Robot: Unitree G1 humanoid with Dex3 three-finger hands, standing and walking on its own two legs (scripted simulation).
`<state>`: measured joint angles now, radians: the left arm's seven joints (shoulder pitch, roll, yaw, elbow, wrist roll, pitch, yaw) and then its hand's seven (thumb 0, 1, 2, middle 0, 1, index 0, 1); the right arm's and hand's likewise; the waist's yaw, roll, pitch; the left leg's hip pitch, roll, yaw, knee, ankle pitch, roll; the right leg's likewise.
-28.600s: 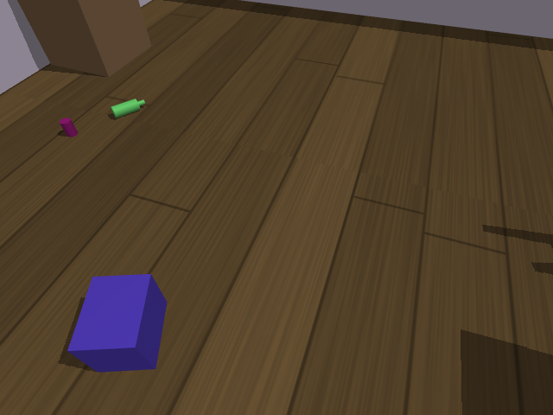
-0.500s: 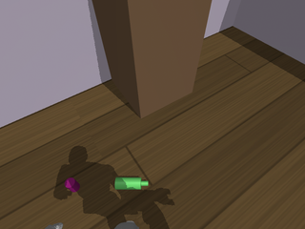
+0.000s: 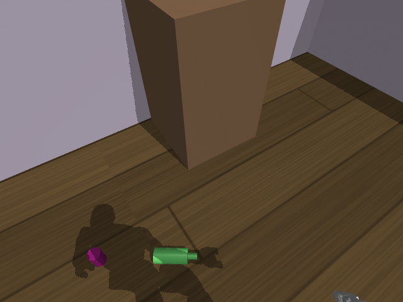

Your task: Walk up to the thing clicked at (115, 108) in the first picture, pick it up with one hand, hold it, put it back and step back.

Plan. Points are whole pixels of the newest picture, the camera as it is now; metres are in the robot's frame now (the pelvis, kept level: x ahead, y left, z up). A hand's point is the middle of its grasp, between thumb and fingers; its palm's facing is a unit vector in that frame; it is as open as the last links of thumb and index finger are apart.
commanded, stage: walk up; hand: left
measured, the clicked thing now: (175, 255) +0.44 +0.17 -0.74
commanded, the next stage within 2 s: none
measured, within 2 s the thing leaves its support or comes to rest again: neither
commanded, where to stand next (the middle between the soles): +0.08 +0.00 m, yaw +1 degrees
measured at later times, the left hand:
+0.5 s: hand out of the picture +0.06 +0.26 -0.16, palm faces -0.01 -0.95 -0.31, open 7.4 cm
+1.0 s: hand out of the picture +0.02 +0.26 -0.16, palm faces +0.00 -0.91 -0.42, open 7.4 cm
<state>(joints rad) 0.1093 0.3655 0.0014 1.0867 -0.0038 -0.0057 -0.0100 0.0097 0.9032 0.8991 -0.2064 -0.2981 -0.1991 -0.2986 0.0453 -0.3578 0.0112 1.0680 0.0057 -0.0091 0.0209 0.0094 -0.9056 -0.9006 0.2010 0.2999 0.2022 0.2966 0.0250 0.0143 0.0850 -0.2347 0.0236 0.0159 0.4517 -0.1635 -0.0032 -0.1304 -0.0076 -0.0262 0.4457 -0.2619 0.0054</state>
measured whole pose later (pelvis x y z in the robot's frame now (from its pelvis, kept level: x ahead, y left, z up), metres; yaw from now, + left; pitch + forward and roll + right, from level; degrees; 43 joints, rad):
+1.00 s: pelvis -0.04 -0.02 -0.02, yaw +0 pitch -1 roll +1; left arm 0.14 0.38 0.06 1.01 0.04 0.04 -0.01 0.01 0.91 0.90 -0.20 -0.30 -0.20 -0.30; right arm 0.01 -0.40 -0.06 1.00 -0.01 0.06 0.00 0.01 -0.91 -0.90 0.20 0.30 0.20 0.30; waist 0.03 0.02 0.14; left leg -0.45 -0.02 -0.06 0.75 -0.39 0.01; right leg -0.28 0.00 -0.02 0.66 -0.36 -0.04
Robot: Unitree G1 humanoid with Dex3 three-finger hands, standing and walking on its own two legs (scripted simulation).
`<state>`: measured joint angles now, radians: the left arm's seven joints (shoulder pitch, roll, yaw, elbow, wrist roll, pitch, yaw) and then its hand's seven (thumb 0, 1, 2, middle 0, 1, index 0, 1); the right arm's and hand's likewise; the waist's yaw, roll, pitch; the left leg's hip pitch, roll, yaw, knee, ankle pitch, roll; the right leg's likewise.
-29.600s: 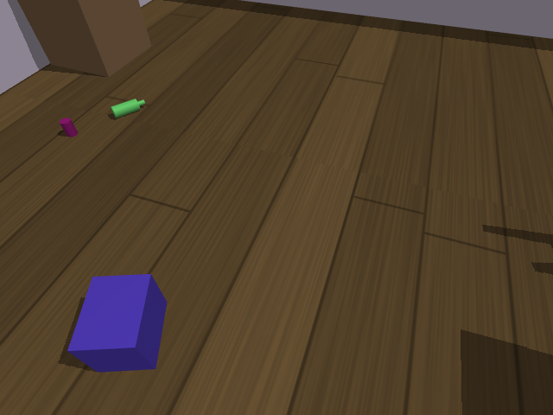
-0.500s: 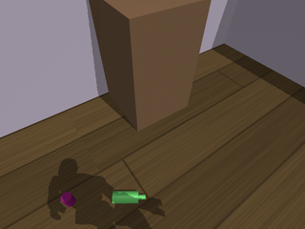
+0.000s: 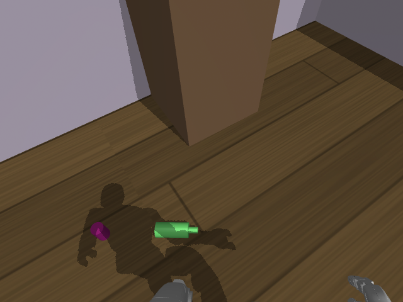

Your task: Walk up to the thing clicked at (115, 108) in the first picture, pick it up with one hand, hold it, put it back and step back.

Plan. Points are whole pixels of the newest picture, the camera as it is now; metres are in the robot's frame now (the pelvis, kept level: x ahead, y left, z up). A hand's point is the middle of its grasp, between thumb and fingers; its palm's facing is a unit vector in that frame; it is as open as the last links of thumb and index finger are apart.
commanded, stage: walk up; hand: left
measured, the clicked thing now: (176, 229) +0.48 +0.19 -0.72
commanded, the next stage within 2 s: none
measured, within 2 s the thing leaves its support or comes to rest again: neither
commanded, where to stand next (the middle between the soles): +0.12 +0.02 m, yaw +1 degrees
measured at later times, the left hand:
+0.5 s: hand out of the picture +0.07 +0.29 -0.14, palm faces +0.05 -0.93 -0.37, open 7.4 cm
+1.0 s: hand out of the picture +0.11 +0.31 -0.15, palm faces +0.04 -0.92 -0.39, open 7.4 cm
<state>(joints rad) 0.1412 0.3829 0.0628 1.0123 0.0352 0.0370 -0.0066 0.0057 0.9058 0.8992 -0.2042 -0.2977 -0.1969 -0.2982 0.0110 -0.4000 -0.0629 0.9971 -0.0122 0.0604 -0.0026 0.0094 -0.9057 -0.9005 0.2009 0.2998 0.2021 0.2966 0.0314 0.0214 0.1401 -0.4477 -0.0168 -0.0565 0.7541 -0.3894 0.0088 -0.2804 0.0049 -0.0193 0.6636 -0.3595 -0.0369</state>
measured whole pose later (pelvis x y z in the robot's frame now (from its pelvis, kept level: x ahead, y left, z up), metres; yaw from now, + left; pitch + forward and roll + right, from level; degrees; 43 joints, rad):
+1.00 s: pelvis +0.01 +0.02 +0.00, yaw +2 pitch -2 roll +0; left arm 0.11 0.41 0.06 0.92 0.00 0.04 0.02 0.01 0.90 0.90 -0.21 -0.30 -0.20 -0.30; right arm 0.20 -0.35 -0.03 0.97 -0.03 0.01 0.01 0.01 -0.90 -0.90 0.20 0.30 0.20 0.30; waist 0.00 -0.03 0.15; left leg -0.22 0.01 -0.03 0.66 -0.40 -0.01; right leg -0.44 0.04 0.11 0.94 -0.49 -0.02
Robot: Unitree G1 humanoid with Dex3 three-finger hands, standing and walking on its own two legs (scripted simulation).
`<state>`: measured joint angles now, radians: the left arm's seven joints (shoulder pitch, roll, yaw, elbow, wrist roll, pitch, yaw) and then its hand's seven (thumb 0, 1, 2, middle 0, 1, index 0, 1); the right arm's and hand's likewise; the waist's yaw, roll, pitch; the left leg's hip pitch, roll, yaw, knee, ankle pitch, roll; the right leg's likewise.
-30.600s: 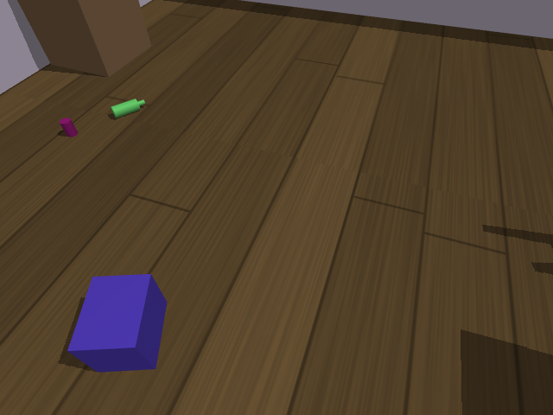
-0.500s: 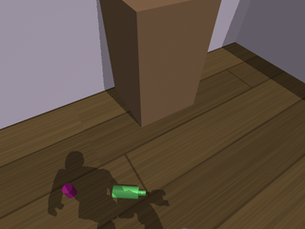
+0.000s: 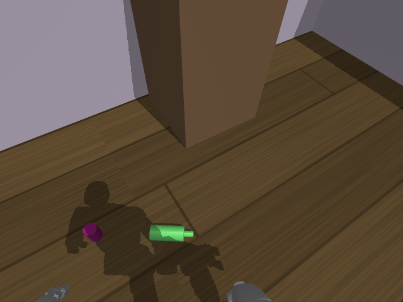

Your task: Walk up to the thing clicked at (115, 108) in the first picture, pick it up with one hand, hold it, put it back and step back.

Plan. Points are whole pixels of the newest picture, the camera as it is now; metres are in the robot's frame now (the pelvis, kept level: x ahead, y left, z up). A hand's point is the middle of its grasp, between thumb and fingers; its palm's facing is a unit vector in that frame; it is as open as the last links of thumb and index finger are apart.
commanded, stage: walk up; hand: left
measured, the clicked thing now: (172, 233) +0.47 +0.15 -0.72
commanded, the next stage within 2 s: stand in 1.92 s
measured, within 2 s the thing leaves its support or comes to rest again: neither
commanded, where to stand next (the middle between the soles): +0.11 -0.01 m, yaw -1 degrees
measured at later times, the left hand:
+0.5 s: hand out of the picture +0.08 +0.27 -0.15, palm faces -0.03 -0.94 -0.35, open 7.4 cm
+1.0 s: hand out of the picture +0.12 +0.23 -0.12, palm faces -0.10 -0.91 -0.41, open 7.4 cm
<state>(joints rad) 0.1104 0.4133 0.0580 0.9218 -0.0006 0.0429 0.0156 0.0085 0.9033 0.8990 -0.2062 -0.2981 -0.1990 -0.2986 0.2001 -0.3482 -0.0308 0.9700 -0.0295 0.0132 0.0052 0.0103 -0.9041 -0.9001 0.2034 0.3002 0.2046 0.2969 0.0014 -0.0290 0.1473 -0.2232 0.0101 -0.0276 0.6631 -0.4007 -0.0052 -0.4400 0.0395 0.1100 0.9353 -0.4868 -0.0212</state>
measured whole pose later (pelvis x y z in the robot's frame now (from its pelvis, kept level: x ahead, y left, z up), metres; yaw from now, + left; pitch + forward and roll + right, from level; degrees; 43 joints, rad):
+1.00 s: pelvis +0.04 -0.04 +0.02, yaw -5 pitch -3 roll +1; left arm 0.19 0.36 0.04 1.05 0.03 -0.04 -0.01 0.01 0.90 0.90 -0.21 -0.30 -0.20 -0.30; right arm 0.21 -0.42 -0.05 1.04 -0.01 0.04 0.01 0.01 -0.91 -0.90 0.20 0.30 0.20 0.30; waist 0.00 0.04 0.07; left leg -0.23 0.01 -0.06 0.66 -0.45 0.00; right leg -0.21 0.01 -0.02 0.52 -0.26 -0.04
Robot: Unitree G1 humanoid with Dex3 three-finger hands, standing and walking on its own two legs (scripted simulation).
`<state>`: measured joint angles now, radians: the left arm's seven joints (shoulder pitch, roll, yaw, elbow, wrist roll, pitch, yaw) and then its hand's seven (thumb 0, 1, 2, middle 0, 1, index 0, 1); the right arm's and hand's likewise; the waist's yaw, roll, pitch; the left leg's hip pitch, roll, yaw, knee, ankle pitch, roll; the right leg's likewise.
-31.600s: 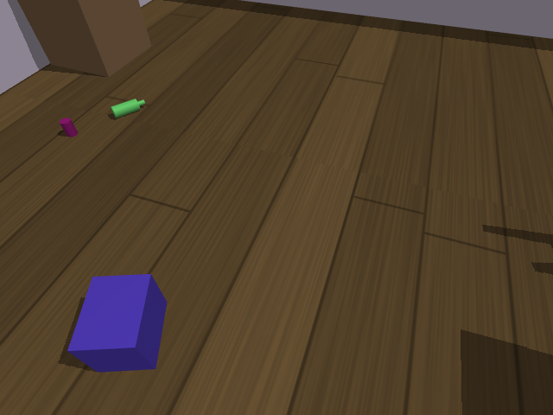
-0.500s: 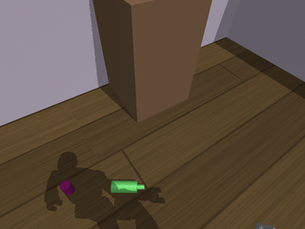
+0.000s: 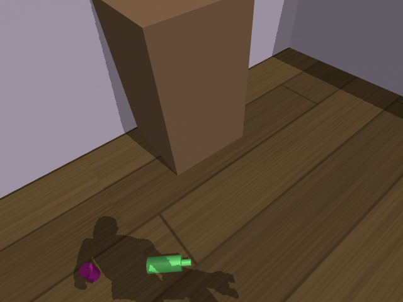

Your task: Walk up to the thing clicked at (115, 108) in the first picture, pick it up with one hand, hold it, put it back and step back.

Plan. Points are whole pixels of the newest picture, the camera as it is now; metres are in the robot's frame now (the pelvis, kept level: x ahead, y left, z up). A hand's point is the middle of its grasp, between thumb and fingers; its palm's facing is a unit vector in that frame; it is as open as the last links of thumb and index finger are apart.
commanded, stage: walk up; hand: left
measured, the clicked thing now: (169, 263) +0.42 +0.22 -0.73
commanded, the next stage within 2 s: stand in 0.92 s
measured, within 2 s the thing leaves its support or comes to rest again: neither
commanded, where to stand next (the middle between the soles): +0.07 +0.04 m, yaw +4 degrees
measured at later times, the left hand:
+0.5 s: hand out of the picture +0.08 +0.30 -0.16, palm faces +0.05 -0.93 -0.37, open 7.4 cm
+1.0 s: hand out of the picture +0.04 +0.30 -0.15, palm faces +0.04 -0.94 -0.33, open 7.4 cm
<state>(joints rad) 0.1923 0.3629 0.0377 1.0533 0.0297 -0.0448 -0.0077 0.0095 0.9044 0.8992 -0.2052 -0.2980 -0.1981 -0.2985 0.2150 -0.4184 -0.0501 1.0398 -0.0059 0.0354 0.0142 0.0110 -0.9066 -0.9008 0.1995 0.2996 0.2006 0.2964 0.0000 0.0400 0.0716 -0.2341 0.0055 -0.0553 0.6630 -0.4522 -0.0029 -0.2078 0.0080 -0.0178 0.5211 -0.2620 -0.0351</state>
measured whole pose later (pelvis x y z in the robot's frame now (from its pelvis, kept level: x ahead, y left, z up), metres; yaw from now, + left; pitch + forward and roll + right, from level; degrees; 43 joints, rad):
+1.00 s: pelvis -0.01 +0.04 +0.01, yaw +2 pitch -3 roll +0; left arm 0.11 0.35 0.02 1.17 0.01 -0.01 -0.01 0.01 0.90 0.90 -0.21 -0.30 -0.20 -0.30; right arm 0.07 -0.35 0.00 1.15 -0.01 -0.01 0.02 0.01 -0.91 -0.90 0.20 0.30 0.20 0.30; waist 0.02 -0.01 0.06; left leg -0.15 0.00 -0.01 0.34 -0.14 0.00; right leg -0.10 -0.02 0.01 0.32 -0.18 0.03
